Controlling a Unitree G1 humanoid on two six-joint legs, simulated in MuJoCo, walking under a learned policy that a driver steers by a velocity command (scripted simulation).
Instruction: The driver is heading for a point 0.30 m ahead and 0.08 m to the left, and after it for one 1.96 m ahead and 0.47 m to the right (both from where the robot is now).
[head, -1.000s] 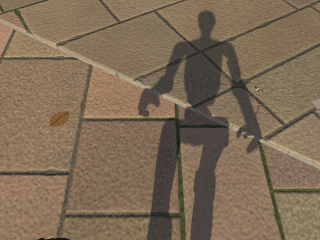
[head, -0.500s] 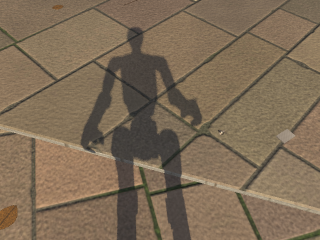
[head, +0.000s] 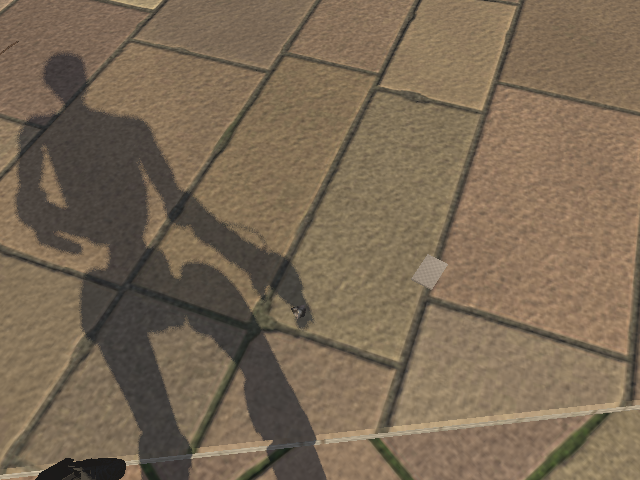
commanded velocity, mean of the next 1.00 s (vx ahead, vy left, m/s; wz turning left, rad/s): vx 0.19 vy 0.00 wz -0.10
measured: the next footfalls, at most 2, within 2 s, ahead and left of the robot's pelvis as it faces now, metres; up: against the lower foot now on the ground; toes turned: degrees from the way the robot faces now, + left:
left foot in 0.30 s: +0.36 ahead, +0.15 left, +0.00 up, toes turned +2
right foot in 0.72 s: +0.38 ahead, -0.10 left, +0.00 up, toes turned +3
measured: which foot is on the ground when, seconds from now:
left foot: up 0.00-0.28, down 0.30-0.76, up 0.78-1.00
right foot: down 0.00-0.42, up 0.44-0.70, down 0.72-1.00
